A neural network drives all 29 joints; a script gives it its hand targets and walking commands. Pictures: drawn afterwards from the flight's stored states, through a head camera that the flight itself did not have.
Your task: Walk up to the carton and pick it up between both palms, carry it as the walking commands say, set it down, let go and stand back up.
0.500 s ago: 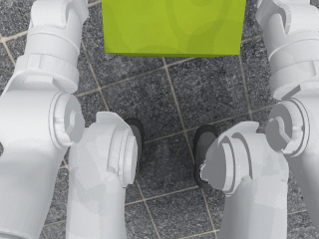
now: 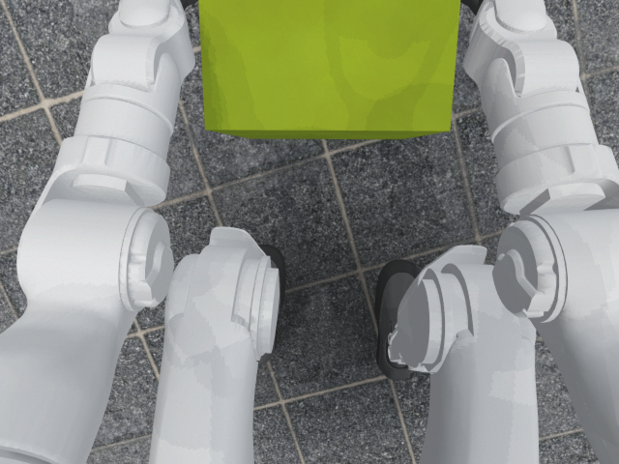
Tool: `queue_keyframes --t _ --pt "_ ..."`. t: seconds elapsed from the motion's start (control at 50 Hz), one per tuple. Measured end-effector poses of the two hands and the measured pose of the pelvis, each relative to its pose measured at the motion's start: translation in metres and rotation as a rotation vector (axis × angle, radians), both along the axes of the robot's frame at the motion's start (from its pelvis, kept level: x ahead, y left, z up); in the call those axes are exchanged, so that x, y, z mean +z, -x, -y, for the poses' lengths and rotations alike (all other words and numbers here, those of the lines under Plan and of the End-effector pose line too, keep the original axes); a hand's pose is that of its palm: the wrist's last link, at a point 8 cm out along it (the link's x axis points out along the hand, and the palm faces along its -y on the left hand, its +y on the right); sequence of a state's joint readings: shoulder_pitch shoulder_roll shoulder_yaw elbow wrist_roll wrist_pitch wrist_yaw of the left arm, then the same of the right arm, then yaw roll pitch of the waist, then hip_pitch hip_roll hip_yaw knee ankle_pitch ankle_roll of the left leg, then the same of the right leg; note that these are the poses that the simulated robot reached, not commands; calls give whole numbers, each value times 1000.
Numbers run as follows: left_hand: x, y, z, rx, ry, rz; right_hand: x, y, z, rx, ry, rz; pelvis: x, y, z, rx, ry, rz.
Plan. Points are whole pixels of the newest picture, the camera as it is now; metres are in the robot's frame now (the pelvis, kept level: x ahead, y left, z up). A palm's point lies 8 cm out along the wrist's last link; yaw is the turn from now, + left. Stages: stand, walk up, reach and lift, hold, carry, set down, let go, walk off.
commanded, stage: reach and lift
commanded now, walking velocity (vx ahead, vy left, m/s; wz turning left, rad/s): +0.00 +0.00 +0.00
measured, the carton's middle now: (327, 6) +0.57 +0.04 -0.22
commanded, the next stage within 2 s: none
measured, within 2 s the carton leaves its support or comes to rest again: neither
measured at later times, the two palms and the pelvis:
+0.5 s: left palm out of the picture +0.54 +0.19 -0.09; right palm out of the picture +0.56 -0.12 -0.08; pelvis +0.00 +0.00 +0.04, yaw +0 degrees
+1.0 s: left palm out of the picture +0.52 +0.18 -0.01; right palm out of the picture +0.53 -0.12 +0.00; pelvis -0.01 +0.00 +0.08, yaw +0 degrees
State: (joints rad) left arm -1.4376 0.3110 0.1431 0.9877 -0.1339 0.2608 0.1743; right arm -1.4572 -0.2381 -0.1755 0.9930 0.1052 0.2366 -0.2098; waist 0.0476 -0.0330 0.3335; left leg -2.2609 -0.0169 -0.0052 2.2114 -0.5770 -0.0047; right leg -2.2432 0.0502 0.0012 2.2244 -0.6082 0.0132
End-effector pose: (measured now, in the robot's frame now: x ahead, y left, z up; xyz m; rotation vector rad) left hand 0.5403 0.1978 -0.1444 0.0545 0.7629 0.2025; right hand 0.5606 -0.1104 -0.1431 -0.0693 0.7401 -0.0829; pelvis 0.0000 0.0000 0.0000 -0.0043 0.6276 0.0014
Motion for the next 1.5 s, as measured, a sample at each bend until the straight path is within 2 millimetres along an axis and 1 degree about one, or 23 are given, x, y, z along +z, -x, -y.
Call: queue_keyframes --t 0.08,0.16,0.22,0.3,0.42,0.5,0.58,0.76,0.88,1.04,1.5 --pt "21 -4 -1 -4 6 20 22 -3 0 0 -8 18 7 2 -2 5 6 -13" --pt "35 -7 1 -16 16 33 37 -3 4 -5 -13 29 15 3 -4 7 10 -30" --pt "40 -8 4 -31 26 36 42 -1 7 -11 -12 30 20 3 -5 6 11 -43" --pt "43 -7 7 -39 32 35 45 1 10 -28 -5 28 25 2 -5 3 11 -59" --pt "49 -4 9 -5 4 36 49 2 8 -38 -6 31 32 -1 -4 0 9 -80" --pt "58 -3 8 0 6 45 59 2 7 -37 -10 41 35 -2 -3 0 6 -90" --pt "72 -2 8 6 7 53 72 3 7 -40 -15 49 41 -2 -2 -1 4 -100" --pt "105 8 11 14 10 52 104 14 10 -52 -22 48 60 0 -1 -1 4 -131" --pt "122 16 13 18 12 46 122 22 11 -57 -22 42 73 3 -1 0 4 -144" --pt "145 22 14 22 12 50 145 27 11 -59 -19 46 87 5 -1 2 5 -151" --pt "213 43 17 33 10 42 215 47 13 -64 -21 43 134 -2 1 3 4 -139"
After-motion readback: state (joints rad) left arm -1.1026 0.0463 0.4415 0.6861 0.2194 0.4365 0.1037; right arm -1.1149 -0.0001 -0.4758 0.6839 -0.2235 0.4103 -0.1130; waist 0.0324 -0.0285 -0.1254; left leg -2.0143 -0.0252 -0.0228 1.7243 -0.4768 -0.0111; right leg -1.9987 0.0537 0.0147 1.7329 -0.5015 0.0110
